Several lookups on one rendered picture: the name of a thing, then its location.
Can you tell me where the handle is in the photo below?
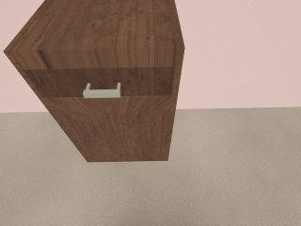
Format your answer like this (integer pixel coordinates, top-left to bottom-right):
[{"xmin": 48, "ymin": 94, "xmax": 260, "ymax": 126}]
[{"xmin": 83, "ymin": 82, "xmax": 121, "ymax": 99}]

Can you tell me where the cabinet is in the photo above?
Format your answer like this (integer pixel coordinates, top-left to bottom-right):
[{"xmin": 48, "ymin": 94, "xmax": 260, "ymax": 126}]
[{"xmin": 3, "ymin": 0, "xmax": 185, "ymax": 163}]

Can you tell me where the drawer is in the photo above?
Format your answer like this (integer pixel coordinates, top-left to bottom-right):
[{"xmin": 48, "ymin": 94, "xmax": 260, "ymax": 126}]
[{"xmin": 25, "ymin": 66, "xmax": 175, "ymax": 98}]

